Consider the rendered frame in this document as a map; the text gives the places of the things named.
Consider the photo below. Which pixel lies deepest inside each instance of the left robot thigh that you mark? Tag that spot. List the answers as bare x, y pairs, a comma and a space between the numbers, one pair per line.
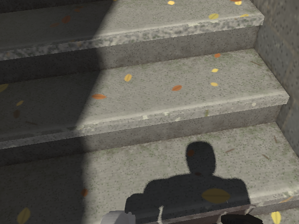
118, 217

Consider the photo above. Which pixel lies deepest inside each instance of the right robot hand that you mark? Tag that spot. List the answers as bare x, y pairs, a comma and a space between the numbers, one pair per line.
240, 219

